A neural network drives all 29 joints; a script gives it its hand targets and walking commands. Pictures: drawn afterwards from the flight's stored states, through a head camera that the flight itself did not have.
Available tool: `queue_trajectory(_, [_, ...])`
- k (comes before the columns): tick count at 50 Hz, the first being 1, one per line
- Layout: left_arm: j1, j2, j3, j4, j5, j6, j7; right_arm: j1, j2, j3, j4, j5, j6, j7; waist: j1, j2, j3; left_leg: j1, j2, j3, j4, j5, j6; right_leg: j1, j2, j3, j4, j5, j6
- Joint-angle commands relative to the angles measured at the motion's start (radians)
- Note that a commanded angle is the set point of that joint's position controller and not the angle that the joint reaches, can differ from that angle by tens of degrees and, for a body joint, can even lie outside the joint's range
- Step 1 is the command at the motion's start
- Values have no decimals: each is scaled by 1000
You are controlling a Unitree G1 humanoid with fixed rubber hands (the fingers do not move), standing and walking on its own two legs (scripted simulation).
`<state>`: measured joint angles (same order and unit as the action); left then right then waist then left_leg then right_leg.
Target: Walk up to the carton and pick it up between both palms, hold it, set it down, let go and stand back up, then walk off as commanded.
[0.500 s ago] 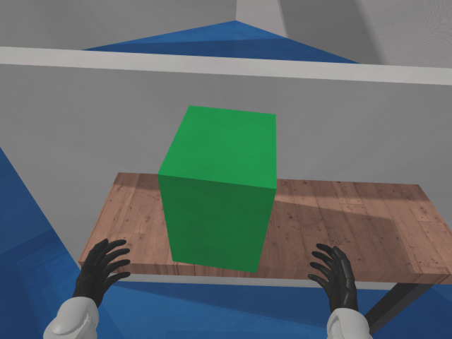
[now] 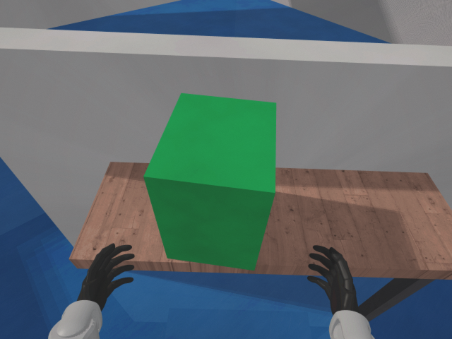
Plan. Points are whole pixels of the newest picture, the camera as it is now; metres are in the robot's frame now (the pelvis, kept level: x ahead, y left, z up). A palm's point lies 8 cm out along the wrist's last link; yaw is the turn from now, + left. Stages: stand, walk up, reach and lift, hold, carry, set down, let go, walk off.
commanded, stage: set down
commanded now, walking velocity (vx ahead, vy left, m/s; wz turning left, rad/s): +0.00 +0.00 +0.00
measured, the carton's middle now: (218, 184) +0.40 +0.02 +0.05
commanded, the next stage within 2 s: let go in 1.08 s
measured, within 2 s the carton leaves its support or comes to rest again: neither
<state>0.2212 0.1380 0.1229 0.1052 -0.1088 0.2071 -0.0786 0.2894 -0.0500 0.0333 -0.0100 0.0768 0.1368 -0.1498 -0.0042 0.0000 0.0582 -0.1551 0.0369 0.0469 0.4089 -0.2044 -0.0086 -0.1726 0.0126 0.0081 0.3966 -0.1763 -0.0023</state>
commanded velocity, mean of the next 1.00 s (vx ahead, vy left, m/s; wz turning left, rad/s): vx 0.00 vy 0.00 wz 0.00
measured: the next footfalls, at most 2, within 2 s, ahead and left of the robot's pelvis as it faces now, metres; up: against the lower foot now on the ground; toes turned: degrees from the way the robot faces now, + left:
none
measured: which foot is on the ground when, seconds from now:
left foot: down 0.00-1.00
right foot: down 0.00-1.00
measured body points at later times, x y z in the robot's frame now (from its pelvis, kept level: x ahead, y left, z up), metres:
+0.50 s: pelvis +0.03 +0.00 +0.00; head +0.05 +0.01 +0.45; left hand +0.23 +0.23 -0.02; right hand +0.21 -0.19 -0.03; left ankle +0.01 +0.13 -0.74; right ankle +0.03 -0.11 -0.74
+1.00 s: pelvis +0.03 +0.00 +0.00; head +0.05 +0.01 +0.45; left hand +0.19 +0.24 -0.07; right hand +0.18 -0.21 -0.08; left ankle +0.01 +0.13 -0.74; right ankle +0.03 -0.11 -0.74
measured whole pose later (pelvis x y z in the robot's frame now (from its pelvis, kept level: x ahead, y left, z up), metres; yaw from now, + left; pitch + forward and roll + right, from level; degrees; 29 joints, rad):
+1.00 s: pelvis +0.03 +0.00 +0.00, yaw +0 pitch -1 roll +0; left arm 0.30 0.14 0.12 0.31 -0.03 0.16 -0.02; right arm 0.31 -0.15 0.01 0.48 -0.01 -0.13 -0.02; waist 0.00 0.00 0.06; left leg -0.13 0.04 0.05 0.39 -0.23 -0.01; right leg -0.14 0.01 0.01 0.36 -0.19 0.00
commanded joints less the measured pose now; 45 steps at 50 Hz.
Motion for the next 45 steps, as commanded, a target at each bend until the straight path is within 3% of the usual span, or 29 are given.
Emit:
queue_trajectory(1, [-47, 248, -78, -70, -8, -95, -1, 4, -25, 7, -19, -41, -102, 28, 43, 38, -43, -9, -37, 38, -138, 10, 3, 155, -16, 25, -113, -64, -8])
queue_trajectory(3, [-21, 259, -64, -71, 8, -100, -5, 5, -39, 1, -19, -46, -130, 26, 51, 39, -75, 25, -42, 40, -120, 70, -9, 162, -14, 12, -110, -16, 2])
queue_trajectory(6, [33, 241, -75, -109, 11, -128, -4, 57, -49, 5, -5, -32, -178, 20, 33, 45, -130, 76, -42, 31, -89, 221, -25, 195, -1, 2, -91, 119, 6])
queue_trajectory(7, [55, 221, -78, -72, 32, -124, -2, 66, -60, -1, 59, -40, -190, 26, 32, 59, -123, 98, -37, 26, -80, 259, -34, 184, 5, -3, -94, 141, 1])
queue_trajectory(12, [176, 201, -36, -29, 86, -143, -11, 157, -105, 33, 148, -20, -259, 39, 39, 61, -152, 185, -51, 23, -45, 484, -54, 205, 22, -5, -97, 334, 3])
queue_trajectory(14, [178, 185, -42, -5, 95, -152, -10, 142, -130, 11, 191, -28, -276, 42, 25, 65, -131, 187, -48, 19, -46, 473, -63, 190, 31, -13, -105, 308, 2])
queue_trajectory(16, [171, 195, -46, -33, 73, -149, -6, 113, -132, 4, 141, -28, -307, 45, 36, 48, -150, 179, -50, 31, -50, 456, -59, 190, 36, -18, -111, 257, -2])
queue_trajectory(18, [163, 198, -50, 16, 72, -140, -4, 102, -138, -18, 170, -32, -321, 52, 15, 44, -112, 174, -50, 40, -54, 420, -57, 170, 28, -9, -128, 226, -5])
queue_trajectory(20, [143, 182, -59, 30, 89, -132, 6, 86, -144, -14, 223, -33, -319, 66, 26, 66, -92, 177, -42, 35, -73, 396, -61, 153, 36, -19, -126, 177, -14])
queue_trajectory(21, [142, 170, -68, 52, 87, -129, 11, 85, -158, -30, 268, -37, -315, 76, 10, 62, -85, 194, -36, 39, -77, 366, -61, 117, 37, -19, -137, 151, -16])
queue_trajectory(22, [136, 173, -67, 94, 93, -120, 7, 73, -160, -30, 279, -42, -312, 80, 21, 40, -64, 174, -43, 47, -86, 329, -54, 111, 35, -19, -146, 118, -17])
queue_trajectory(26, [95, 169, -86, 76, 92, -98, 16, 22, -172, -52, 272, -52, -311, 91, 15, 52, -36, 163, -35, 49, -103, 237, -56, 102, 33, -25, -148, 44, -22])
queue_trajectory(28, [92, 188, -81, 71, 86, -96, 18, 38, -156, -52, 247, -53, -312, 91, 8, 32, -50, 140, -40, 52, -100, 220, -43, 104, 27, -24, -139, 60, -16])
queue_trajectory(31, [67, 184, -89, 155, 96, -72, 17, 1, -166, -55, 321, -67, -309, 99, 4, 41, -40, 140, -43, 54, -101, 182, -42, 78, 24, -21, -145, 23, -17])
queue_trajectory(34, [59, 165, -96, 139, 113, -68, 33, -23, -205, -90, 377, -87, -303, 117, 10, 69, -37, 150, -31, 48, -110, 189, -56, 62, 34, -43, -129, 17, -23])
queue_trajectory(35, [44, 189, -93, 15, 81, -93, 41, -13, -188, -87, 282, -72, -326, 111, 12, 58, -98, 154, -35, 57, -96, 223, -51, 91, 34, -42, -117, 65, -15])
queue_trajectory(37, [8, 203, -103, 45, 57, -107, 46, -33, -185, -89, 320, -90, -323, 110, -6, 22, -87, 120, -31, 52, -94, 186, -42, 86, 29, -30, -113, 50, -12])
queue_trajectory(40, [13, 190, -108, 58, 64, -117, 67, -55, -204, -113, 391, -97, -327, 128, 15, 69, -72, 116, -19, 45, -107, 169, -52, 59, 34, -37, -100, 33, -21])
queue_trajectory(42, [-1, 198, -120, 71, 58, -114, 66, -61, -193, -108, 372, -92, -329, 126, -1, 45, -78, 107, -25, 47, -107, 139, -40, 73, 24, -28, -103, 46, -17])
queue_trajectory(44, [10, 172, -118, 135, 89, -105, 71, -59, -217, -108, 466, -104, -320, 139, 1, 73, -43, 116, -21, 40, -107, 155, -51, 50, 32, -42, -105, 25, -28])
queue_trajectory(45, [12, 164, -122, 170, 94, -101, 67, -75, -219, -105, 494, -108, -319, 139, 4, 59, -28, 113, -22, 41, -103, 165, -48, 39, 29, -37, -104, 26, -26])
